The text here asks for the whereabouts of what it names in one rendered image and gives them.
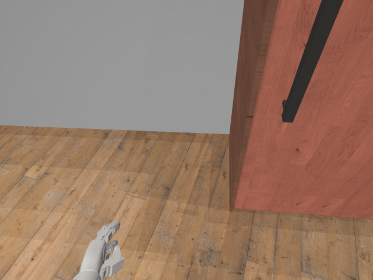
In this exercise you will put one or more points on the left robot hand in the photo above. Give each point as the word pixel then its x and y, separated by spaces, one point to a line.
pixel 96 257

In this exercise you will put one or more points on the handle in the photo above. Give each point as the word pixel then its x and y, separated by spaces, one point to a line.
pixel 325 18

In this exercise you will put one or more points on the wardrobe door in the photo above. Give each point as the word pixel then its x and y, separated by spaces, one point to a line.
pixel 322 162

